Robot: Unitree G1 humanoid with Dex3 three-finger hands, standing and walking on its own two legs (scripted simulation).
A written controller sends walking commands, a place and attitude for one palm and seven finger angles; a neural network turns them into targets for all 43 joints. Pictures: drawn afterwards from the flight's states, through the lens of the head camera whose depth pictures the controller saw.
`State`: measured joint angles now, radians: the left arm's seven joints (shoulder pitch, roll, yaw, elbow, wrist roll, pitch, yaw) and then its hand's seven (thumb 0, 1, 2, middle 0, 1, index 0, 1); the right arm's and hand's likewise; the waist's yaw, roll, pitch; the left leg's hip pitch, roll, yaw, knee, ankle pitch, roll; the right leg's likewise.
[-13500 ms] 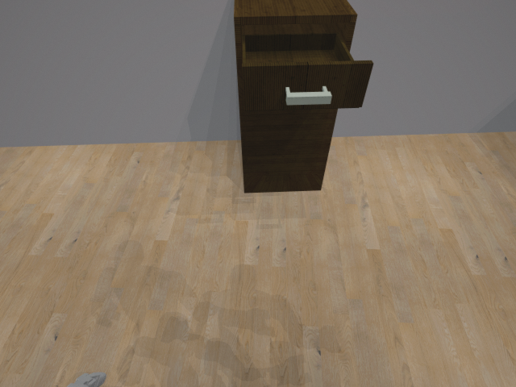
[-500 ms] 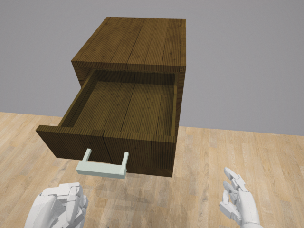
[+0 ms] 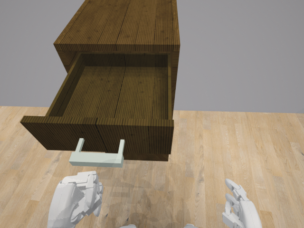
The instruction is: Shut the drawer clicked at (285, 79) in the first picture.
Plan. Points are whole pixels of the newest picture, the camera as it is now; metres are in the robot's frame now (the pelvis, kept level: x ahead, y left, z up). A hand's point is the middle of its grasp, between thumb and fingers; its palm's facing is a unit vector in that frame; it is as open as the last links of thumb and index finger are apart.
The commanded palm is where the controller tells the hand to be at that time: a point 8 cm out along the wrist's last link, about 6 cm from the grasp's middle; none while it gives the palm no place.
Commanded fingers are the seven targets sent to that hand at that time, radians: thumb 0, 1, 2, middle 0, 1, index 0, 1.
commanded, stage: bring the fist close to the handle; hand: left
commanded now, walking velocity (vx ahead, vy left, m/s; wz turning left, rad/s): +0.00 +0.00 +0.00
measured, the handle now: (99, 151) +0.29 +0.16 +0.05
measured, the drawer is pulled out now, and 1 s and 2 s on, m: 0.30 0.30 0.20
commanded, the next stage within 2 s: push the drawer shut in 0.64 s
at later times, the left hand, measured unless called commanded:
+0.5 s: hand (105, 189) +0.20 +0.12 +0.06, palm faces +0.02 -1.00 -0.05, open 3.3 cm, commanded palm +0.16 +0.18 +0.06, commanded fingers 0.00 0.90 0.90 -1.40 -1.60 -1.40 -1.60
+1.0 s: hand (106, 184) +0.21 +0.12 +0.05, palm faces -0.02 -1.00 -0.07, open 3.1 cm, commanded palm +0.20 +0.18 +0.06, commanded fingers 0.00 0.90 0.90 -1.40 -1.60 -1.40 -1.60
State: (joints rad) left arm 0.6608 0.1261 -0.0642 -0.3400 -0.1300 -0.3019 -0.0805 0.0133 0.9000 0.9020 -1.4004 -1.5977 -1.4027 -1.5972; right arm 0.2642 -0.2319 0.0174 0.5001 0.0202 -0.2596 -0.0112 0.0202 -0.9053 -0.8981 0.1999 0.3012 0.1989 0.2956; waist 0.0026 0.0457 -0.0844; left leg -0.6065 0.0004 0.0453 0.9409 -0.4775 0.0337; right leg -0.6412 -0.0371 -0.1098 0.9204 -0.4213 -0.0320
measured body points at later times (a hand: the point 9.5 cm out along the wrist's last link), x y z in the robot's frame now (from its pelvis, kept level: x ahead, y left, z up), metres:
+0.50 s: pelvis +0.01 -0.01 -0.01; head +0.06 -0.03 +0.43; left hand +0.19 +0.17 +0.07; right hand +0.20 -0.24 -0.09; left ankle +0.00 +0.10 -0.69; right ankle +0.03 -0.10 -0.69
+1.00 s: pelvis +0.01 -0.02 -0.01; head +0.07 -0.03 +0.43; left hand +0.21 +0.18 +0.06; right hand +0.20 -0.25 -0.09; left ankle +0.00 +0.10 -0.69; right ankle +0.03 -0.10 -0.69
